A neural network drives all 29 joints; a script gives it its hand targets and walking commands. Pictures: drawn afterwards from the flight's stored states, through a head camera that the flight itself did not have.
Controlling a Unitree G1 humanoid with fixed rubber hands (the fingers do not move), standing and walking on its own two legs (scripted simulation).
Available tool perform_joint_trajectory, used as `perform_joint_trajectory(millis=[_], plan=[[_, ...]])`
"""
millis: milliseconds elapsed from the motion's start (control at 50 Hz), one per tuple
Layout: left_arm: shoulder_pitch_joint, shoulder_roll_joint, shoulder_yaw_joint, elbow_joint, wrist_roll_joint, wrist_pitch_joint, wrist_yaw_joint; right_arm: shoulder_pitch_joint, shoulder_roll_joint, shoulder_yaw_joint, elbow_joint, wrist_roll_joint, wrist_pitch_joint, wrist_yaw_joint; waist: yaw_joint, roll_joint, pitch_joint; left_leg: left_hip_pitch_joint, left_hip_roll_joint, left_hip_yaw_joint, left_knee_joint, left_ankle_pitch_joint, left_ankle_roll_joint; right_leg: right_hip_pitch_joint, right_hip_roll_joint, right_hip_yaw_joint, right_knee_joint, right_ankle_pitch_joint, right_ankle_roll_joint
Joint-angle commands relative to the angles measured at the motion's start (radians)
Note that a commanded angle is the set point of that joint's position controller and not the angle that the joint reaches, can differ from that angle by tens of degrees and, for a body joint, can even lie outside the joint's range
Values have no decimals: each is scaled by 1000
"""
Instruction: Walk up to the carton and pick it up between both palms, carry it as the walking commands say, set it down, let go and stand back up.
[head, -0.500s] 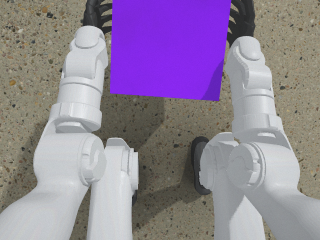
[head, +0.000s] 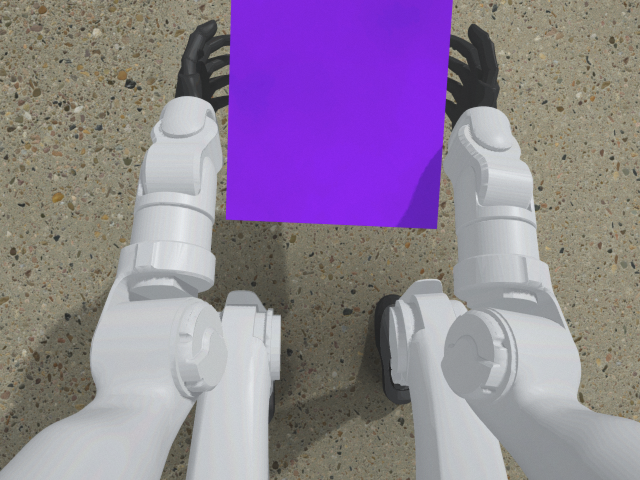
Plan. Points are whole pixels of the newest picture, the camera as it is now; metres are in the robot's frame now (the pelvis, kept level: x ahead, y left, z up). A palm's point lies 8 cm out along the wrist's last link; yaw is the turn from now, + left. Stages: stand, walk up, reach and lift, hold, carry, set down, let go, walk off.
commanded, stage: reach and lift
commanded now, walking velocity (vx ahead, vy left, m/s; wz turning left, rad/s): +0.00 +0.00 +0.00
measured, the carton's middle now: (332, 135) +0.50 -0.01 -0.17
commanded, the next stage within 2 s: none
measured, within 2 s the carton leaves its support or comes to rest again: neither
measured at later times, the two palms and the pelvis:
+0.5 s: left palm (178, 89) +0.50 +0.13 -0.02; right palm (514, 98) +0.49 -0.16 -0.01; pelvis +0.00 +0.00 +0.05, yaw +0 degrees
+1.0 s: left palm (144, 69) +0.49 +0.13 +0.05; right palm (575, 80) +0.47 -0.16 +0.06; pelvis +0.02 +0.00 +0.10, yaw +0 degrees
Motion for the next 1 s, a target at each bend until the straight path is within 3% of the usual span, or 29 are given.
perform_joint_trajectory(millis=[0, 980], plan=[[-648, -1003, -449, -65, -137, -49, -256, -616, 948, 543, 90, 118, 27, 276, -9, 61, -1106, 538, -121, 124, -244, 221, 14, 682, 146, -182, -127, 207, -30], [-423, -1159, -460, -68, -122, 0, -286, -387, 1133, 606, 98, 99, 80, 295, 6, 30, -1062, 824, -129, 104, -543, 224, 16, 1001, 162, -139, -450, 202, -23]])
